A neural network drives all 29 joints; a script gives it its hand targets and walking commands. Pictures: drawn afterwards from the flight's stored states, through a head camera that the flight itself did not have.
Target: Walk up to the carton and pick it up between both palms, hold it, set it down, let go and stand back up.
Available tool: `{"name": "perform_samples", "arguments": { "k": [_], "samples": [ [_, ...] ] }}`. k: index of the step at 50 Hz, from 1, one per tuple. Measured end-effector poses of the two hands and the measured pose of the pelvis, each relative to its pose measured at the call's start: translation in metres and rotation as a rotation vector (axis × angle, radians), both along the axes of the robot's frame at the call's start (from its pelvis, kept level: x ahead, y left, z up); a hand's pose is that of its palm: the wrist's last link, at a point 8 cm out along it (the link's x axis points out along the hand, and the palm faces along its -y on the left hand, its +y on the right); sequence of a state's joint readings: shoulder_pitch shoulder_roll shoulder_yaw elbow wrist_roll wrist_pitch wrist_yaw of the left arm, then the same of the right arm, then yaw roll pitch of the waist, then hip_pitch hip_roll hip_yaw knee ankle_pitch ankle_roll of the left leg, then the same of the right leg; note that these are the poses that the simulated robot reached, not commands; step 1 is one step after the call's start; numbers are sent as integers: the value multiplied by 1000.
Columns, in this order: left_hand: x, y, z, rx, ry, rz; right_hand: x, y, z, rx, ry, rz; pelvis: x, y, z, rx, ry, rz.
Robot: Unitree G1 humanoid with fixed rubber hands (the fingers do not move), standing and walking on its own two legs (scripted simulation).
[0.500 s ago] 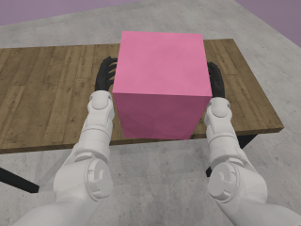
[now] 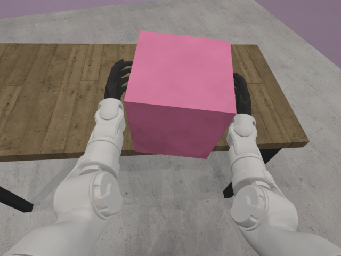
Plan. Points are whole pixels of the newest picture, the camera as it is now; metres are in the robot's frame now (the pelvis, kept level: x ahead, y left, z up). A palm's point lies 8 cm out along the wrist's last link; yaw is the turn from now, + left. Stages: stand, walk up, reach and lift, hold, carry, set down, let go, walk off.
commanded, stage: reach and lift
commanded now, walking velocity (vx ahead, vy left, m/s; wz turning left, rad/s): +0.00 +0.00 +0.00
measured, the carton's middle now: (177, 102) +0.47 -0.04 +0.06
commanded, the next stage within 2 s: none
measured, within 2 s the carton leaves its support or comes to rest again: neither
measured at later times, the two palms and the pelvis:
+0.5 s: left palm (105, 92) +0.44 +0.13 +0.13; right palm (239, 110) +0.39 -0.17 +0.12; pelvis -0.01 +0.02 +0.00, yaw +0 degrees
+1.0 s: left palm (104, 85) +0.42 +0.12 +0.17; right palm (248, 110) +0.37 -0.17 +0.14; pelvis -0.02 +0.01 +0.00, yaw +1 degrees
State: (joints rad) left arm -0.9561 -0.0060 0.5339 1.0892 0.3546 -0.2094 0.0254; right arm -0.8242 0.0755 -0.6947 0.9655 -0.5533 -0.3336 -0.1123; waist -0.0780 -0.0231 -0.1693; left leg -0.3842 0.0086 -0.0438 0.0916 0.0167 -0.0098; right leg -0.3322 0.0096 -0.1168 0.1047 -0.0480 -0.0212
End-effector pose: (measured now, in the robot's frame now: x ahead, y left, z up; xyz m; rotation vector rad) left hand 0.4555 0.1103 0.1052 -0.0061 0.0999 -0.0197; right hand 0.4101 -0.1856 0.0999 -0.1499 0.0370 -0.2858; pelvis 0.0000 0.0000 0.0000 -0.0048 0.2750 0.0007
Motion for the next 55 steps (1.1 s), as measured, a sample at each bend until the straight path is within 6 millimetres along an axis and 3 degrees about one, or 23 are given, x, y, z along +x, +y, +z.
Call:
{"name": "perform_samples", "arguments": {
  "k": [14, 23, 40, 55],
  "samples": [
    [-5, 10, 7, 44, 9, -27, -13, 11, 0, 8, 17, -22, -4, 12, -1, -5, 17, -6],
    [-13, 15, 20, 72, 10, -24, -19, 16, 12, 31, 19, -15, -5, 16, -1, -11, -23, -1],
    [-28, 10, 59, 76, 15, -33, -37, 12, 41, 93, 15, -30, -14, 12, 1, -12, -169, 19],
    [-32, 9, 64, 86, 40, -31, -41, 11, 42, 119, 44, -29, -19, 7, 1, -11, -203, 27]
  ]
}}
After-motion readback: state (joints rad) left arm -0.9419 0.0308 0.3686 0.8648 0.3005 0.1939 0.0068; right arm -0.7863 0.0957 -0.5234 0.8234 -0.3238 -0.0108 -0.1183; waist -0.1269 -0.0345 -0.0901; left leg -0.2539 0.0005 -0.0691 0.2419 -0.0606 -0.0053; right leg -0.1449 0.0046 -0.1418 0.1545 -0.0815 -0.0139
